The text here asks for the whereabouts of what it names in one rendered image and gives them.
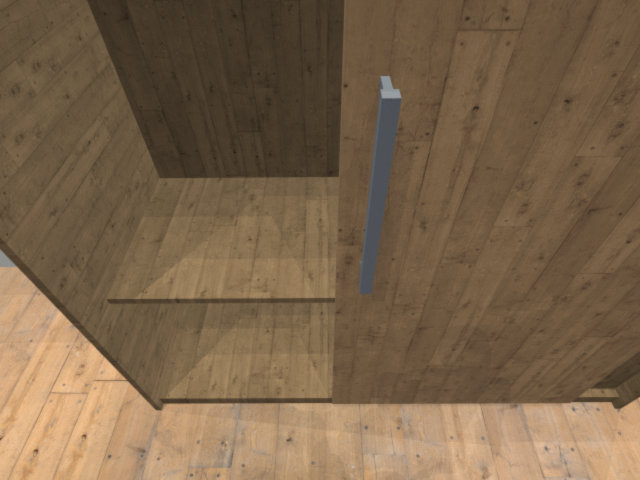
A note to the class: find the handle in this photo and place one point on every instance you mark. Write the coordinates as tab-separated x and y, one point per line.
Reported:
386	127

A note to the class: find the wardrobe door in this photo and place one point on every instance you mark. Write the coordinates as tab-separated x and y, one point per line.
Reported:
508	266
620	375

